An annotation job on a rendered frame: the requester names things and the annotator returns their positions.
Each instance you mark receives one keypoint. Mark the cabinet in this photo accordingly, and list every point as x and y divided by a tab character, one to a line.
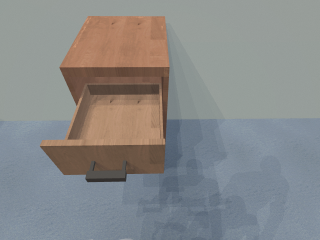
119	49

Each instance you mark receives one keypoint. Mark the handle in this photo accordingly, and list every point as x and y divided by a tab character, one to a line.
106	175

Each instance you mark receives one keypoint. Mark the drawer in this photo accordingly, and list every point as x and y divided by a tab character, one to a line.
112	123

